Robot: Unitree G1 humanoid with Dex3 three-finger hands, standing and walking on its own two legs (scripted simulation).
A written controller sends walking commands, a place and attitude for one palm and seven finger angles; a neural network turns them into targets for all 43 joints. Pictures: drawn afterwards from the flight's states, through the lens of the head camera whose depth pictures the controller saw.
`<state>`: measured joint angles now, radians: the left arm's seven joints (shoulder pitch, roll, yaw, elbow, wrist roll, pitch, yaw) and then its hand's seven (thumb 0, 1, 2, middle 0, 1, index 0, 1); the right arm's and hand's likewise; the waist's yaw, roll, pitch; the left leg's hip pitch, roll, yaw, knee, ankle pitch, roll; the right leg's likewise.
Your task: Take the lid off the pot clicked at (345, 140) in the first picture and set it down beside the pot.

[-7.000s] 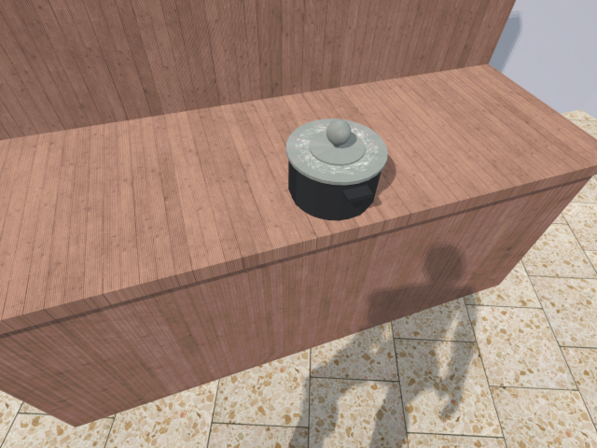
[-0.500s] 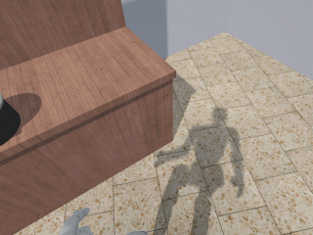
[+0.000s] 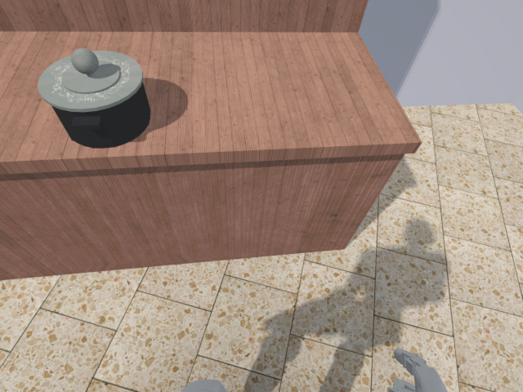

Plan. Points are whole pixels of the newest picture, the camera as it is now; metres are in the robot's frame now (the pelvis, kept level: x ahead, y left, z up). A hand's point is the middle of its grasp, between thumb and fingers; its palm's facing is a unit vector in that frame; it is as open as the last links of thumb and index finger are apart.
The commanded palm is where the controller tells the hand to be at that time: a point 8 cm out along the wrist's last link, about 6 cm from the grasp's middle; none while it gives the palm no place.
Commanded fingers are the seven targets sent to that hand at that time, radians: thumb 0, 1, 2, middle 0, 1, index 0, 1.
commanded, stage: turn to face it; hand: left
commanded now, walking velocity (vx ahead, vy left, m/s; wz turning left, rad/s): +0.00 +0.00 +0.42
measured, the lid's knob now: (85, 61) +0.66 +0.43 +0.08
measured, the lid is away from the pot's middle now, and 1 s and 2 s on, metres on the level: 0.00 0.00 0.00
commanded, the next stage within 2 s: take the last steps up to it in 0.40 s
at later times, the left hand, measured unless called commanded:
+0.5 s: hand out of the picture +0.10 +0.21 -0.13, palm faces +0.17 -0.95 -0.27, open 7.4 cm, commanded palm none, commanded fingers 0.00 0.90 0.90 -0.20 -0.30 -0.20 -0.30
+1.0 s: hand out of the picture -0.04 +0.13 -0.12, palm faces +0.43 -0.86 -0.27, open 7.4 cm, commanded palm none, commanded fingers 0.00 0.90 0.90 -0.20 -0.30 -0.20 -0.30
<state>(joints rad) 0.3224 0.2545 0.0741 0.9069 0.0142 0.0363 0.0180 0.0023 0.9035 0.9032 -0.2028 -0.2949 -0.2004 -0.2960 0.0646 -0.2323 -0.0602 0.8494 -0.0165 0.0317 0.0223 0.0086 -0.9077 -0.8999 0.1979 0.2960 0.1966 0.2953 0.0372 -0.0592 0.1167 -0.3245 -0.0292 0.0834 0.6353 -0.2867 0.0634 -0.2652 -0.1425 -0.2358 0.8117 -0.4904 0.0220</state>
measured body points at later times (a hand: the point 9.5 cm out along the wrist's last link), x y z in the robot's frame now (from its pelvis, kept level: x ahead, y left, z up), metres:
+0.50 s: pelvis +0.02 -0.01 +0.02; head +0.05 -0.01 +0.47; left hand +0.09 +0.26 -0.11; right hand +0.08 -0.24 -0.14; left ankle +0.02 +0.08 -0.72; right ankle +0.03 -0.13 -0.70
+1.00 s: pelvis +0.11 +0.01 +0.03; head +0.13 -0.02 +0.48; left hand -0.06 +0.18 -0.10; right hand +0.27 -0.20 -0.14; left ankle +0.12 +0.19 -0.63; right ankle +0.03 -0.12 -0.72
